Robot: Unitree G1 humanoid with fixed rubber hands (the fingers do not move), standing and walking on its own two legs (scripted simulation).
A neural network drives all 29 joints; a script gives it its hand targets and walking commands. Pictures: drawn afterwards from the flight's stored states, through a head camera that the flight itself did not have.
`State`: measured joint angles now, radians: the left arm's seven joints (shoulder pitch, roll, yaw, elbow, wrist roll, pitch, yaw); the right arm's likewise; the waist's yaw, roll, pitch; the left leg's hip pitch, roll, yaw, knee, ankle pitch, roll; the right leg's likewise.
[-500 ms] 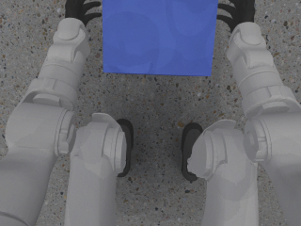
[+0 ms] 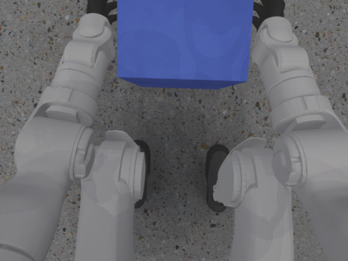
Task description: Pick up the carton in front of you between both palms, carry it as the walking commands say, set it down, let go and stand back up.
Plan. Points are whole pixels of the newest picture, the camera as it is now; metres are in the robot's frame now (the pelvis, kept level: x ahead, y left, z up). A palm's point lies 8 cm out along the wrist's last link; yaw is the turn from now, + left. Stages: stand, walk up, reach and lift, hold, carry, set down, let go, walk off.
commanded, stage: reach and lift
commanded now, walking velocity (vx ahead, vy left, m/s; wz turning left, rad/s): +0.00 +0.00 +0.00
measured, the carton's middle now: (182, 37) +0.52 +0.02 -0.21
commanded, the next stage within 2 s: none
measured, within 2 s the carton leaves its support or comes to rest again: neither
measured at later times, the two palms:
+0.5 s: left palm out of the picture +0.48 +0.18 +0.06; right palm out of the picture +0.50 -0.12 +0.07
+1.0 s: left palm out of the picture +0.44 +0.17 +0.22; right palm out of the picture +0.46 -0.12 +0.23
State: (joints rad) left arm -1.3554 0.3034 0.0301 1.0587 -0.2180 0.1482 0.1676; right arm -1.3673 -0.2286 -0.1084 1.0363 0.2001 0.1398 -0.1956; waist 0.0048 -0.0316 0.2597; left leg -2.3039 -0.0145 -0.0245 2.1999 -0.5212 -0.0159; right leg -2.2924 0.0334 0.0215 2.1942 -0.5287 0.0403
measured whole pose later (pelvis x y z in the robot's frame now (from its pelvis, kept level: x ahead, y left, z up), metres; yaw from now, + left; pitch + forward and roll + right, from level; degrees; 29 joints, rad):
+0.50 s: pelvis +0.01 -0.01 +0.12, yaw +3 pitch +42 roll +0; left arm -1.00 0.04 0.42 0.73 0.19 0.37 0.03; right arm -1.01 0.03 -0.48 0.71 -0.20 0.34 -0.07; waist 0.01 -0.02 -0.18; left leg -2.05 -0.05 -0.05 1.80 -0.48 -0.04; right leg -2.03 0.07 0.04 1.81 -0.52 0.04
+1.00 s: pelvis +0.06 -0.01 +0.26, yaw +3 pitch +31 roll +0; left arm -0.63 -0.05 0.34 0.62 0.17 0.36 0.04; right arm -0.63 0.11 -0.39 0.61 -0.17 0.33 -0.07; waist 0.00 -0.02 -0.25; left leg -1.44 -0.04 -0.06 1.36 -0.47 -0.02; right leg -1.42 0.05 0.05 1.37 -0.51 0.02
